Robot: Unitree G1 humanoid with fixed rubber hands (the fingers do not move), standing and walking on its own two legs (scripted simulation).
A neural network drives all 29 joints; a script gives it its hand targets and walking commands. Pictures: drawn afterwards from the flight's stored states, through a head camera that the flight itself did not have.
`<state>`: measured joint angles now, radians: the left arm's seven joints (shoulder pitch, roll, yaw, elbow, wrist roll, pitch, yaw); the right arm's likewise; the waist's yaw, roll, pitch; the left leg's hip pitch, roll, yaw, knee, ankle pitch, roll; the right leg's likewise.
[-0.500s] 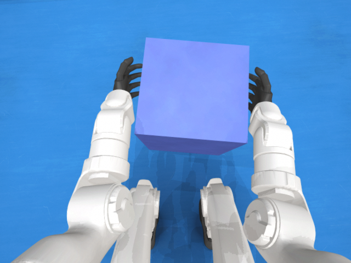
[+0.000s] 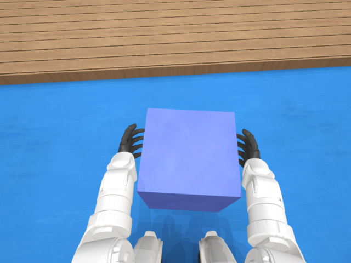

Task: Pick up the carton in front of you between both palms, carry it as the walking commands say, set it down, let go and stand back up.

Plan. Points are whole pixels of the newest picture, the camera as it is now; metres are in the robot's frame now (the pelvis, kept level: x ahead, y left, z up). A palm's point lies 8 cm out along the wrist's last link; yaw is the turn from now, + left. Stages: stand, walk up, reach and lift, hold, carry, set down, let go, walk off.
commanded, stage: reach and lift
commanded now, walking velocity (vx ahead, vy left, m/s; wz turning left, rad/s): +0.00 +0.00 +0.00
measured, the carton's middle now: (186, 166) +0.37 -0.02 -0.10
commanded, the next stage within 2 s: hold in 1.46 s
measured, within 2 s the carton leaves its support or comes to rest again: neither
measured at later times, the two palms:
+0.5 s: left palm (101, 148) +0.33 +0.14 +0.11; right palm (272, 149) +0.33 -0.16 +0.11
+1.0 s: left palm (98, 145) +0.33 +0.14 +0.13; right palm (275, 147) +0.32 -0.16 +0.13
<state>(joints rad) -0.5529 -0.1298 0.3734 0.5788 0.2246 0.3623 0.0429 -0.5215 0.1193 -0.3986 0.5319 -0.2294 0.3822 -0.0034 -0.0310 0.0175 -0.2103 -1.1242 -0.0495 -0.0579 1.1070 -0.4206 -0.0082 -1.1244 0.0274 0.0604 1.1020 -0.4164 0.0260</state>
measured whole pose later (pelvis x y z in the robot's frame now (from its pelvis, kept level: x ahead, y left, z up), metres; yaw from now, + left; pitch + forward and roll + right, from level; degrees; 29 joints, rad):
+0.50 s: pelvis +0.03 -0.01 +0.09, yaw +0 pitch +0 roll +0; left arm -0.28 -0.16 0.28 0.38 0.25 0.56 0.01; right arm -0.27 0.15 -0.27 0.37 -0.25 0.57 0.00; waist -0.01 0.00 -0.06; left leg -0.26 -0.02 -0.07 0.51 -0.25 -0.01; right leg -0.27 0.02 0.06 0.51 -0.24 0.01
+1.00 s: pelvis +0.02 -0.01 +0.10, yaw +0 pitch -5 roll +0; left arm -0.33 -0.17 0.31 0.35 0.30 0.62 -0.02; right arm -0.33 0.17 -0.30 0.35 -0.30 0.63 0.03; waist 0.00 0.00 0.04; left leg -0.14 -0.02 -0.07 0.44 -0.21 -0.01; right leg -0.15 0.02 0.07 0.44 -0.21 0.01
